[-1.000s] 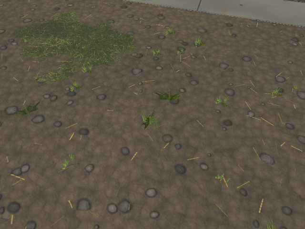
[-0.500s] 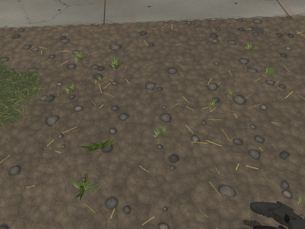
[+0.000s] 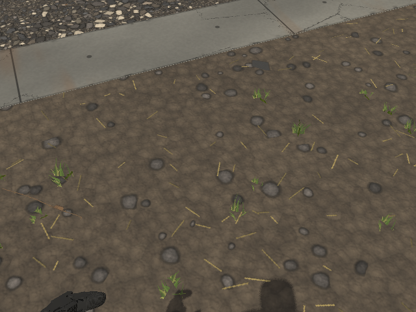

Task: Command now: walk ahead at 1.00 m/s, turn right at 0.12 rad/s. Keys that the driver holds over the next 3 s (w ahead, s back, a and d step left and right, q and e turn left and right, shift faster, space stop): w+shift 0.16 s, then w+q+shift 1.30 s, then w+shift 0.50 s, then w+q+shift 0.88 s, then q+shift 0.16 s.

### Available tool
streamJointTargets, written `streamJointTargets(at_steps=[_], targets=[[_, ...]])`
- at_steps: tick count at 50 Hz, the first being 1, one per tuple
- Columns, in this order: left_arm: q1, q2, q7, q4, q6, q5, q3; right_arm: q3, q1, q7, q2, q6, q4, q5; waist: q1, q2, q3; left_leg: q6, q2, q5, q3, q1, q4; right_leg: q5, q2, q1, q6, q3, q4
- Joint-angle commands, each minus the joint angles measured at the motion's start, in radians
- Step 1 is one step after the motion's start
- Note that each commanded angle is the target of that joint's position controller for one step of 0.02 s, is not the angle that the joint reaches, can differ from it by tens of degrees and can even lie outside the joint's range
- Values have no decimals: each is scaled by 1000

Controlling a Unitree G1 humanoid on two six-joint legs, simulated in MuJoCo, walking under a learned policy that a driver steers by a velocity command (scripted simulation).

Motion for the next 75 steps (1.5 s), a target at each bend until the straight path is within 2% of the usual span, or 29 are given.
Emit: streamJointTargets(at_steps=[1,5,8,11,12,13,14,16,18,22,28,31,34,35,36,37,38,40,43,47,53,56,57,58,59,60,62,66,75], targets=[[-106,19,-7,-85,-20,12,-8,-10,-118,-14,-114,-30,-88,8,51,87,119,157,224,215,-177,-138,-225,226,-16,-4,25,-30,-213],[-260,26,-32,-131,-33,-12,-1,3,-13,-23,-127,-14,-29,23,-5,101,154,128,246,304,-98,-33,-271,346,47,124,15,-80,-478],[-270,70,-46,-157,-40,-16,24,3,1,-29,-166,11,2,8,33,181,103,101,289,826,-61,159,-126,201,127,190,-26,-137,-548],[224,180,-8,-64,-15,-25,85,-2,-82,-41,-217,41,2,-21,331,255,-170,55,283,1097,-69,-51,461,108,90,824,-97,-50,-514],[421,293,16,-6,-3,-12,103,28,-64,-43,-93,27,-53,-61,314,-21,-366,47,163,319,-87,-346,842,-14,-168,1193,-88,269,-443],[419,272,-8,-2,-21,24,93,58,100,-29,11,-4,-53,31,212,-338,-603,37,46,-195,-216,-616,1131,-480,-345,1412,-245,803,-701],[389,159,-5,12,-20,27,78,23,-55,-35,-116,-16,-62,77,254,-195,-413,46,112,-134,-209,-725,1175,-574,-284,1272,-177,737,-807],[278,113,-6,48,-30,24,64,16,-241,-40,-104,-8,-111,61,196,44,-115,31,187,-14,-157,-728,1115,-269,-231,903,-127,422,-831],[189,52,-13,78,-44,45,54,6,-188,-28,-62,30,-100,44,92,-8,-44,25,253,52,-168,-605,1056,-136,-176,672,-109,230,-876],[111,53,-11,113,-50,20,61,1,-252,-22,-32,87,-128,40,50,-6,94,12,285,120,-148,-662,984,70,-135,518,-56,-51,-956],[185,140,28,133,-45,30,70,5,-457,22,-60,62,-201,23,105,91,164,39,214,465,0,-697,597,266,-84,646,-3,-278,-981],[215,216,48,133,-21,31,81,-7,-511,57,-95,49,-244,32,96,49,123,82,123,438,136,-589,445,769,-101,803,55,-332,-873],[142,303,57,96,20,12,104,-66,-192,47,-213,82,-201,51,-108,-100,-54,144,19,187,177,-211,514,1359,-154,817,31,-314,-443],[74,287,44,71,16,2,101,-110,57,28,-298,99,-134,43,-225,-68,-150,187,20,188,96,124,442,1229,-122,651,18,-283,-126],[-18,151,27,46,-16,-14,67,-129,109,5,-328,116,-101,42,-247,234,-52,246,74,258,-68,258,306,239,120,365,61,-276,426],[220,-10,5,-29,-72,-17,15,-83,-64,18,-305,85,-160,-4,58,478,-189,451,252,-60,-700,457,165,-423,227,-45,71,-13,675],[124,94,-6,-62,-108,-17,18,-66,-80,22,-207,62,-203,-13,-14,294,-288,430,310,-373,-912,440,-31,-331,179,-73,6,139,611],[24,114,8,-85,-103,-25,30,-54,-134,38,-160,17,-194,-7,72,-59,-63,325,290,-356,-822,133,-109,-221,93,-44,-17,114,373],[81,126,20,-59,-51,16,45,-49,-275,14,-161,11,-234,6,159,-38,37,305,159,-127,-591,-208,-103,-165,33,134,60,115,165],[-132,59,34,-133,-34,40,26,-40,-236,-37,-135,24,-212,26,75,28,97,259,50,94,-382,-382,-91,78,57,244,139,27,-241],[-220,112,17,-178,-52,-27,66,-57,-186,-50,-142,45,-171,45,6,171,34,172,70,-30,-480,-225,41,213,126,406,162,67,-606],[46,197,22,-123,-67,-39,119,-58,-240,-43,-138,55,-187,21,172,196,-114,108,70,320,-464,-120,358,88,99,652,98,50,-601],[302,227,34,-86,-58,-30,125,-30,-283,-29,-74,54,-227,-13,286,150,-306,77,42,258,-391,-302,689,-81,-34,1017,61,165,-496],[366,319,17,-62,-57,28,131,6,-64,-21,51,45,-268,45,145,-382,-471,28,-79,-339,-291,-662,1052,-519,-309,1338,-127,815,-735],[309,240,5,-75,-50,24,120,10,-94,-35,-41,52,-252,90,168,-406,-369,28,47,-226,-230,-833,1181,-847,-339,1270,-135,981,-828],[257,154,16,-86,-38,10,103,-7,-235,-38,-124,59,-258,60,212,-236,-200,23,75,-133,-181,-872,1207,-736,-282,1127,-95,789,-833],[238,144,21,-37,-20,25,94,-16,-383,-29,-132,58,-294,4,197,29,-38,27,144,-50,-146,-795,1117,-329,-195,870,-54,466,-820],[204,72,13,45,-29,7,68,-11,-384,-6,-72,91,-324,45,115,-39,46,39,231,-28,-139,-780,1047,-101,-148,711,-35,190,-873],[310,180,33,142,-23,25,69,11,-635,44,-60,64,-386,30,165,69,186,58,167,329,25,-752,596,367,-111,742,28,-202,-965]])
